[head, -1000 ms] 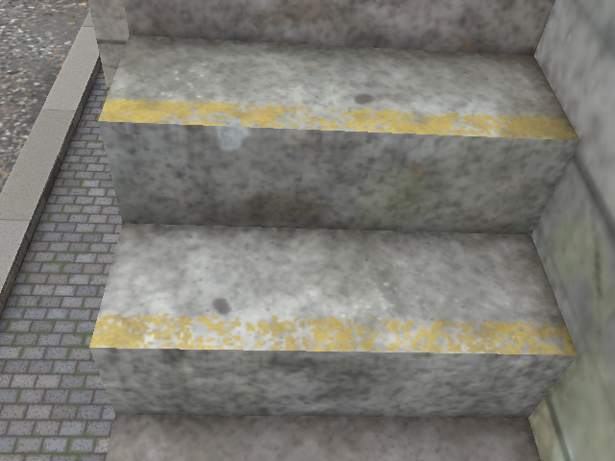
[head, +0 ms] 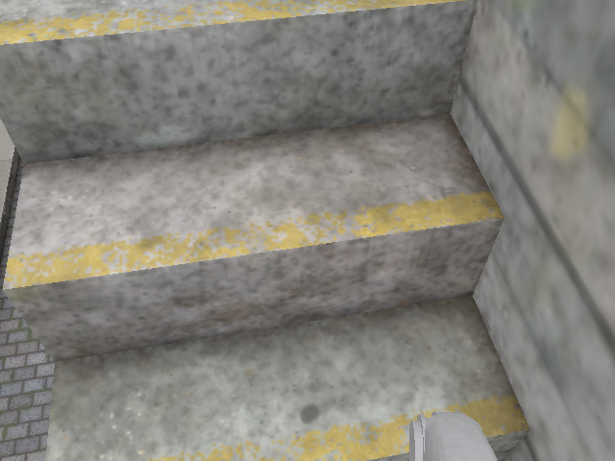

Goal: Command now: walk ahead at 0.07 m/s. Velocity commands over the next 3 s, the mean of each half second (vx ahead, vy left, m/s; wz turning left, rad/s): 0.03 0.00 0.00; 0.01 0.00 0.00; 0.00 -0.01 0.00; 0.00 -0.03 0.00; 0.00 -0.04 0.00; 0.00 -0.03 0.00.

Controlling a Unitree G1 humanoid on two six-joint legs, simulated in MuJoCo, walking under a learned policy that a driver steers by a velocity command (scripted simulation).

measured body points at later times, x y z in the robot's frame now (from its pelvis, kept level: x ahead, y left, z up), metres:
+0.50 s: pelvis +0.06 -0.01 +0.12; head +0.06 -0.02 +0.57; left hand +0.17 +0.23 +0.01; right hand +0.21 -0.24 +0.01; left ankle +0.02 +0.13 -0.52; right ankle +0.11 -0.17 -0.54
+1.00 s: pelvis +0.01 -0.11 +0.07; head -0.01 -0.12 +0.52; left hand -0.01 +0.19 -0.03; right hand +0.32 -0.28 +0.08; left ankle +0.00 +0.09 -0.49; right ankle -0.01 -0.29 -0.63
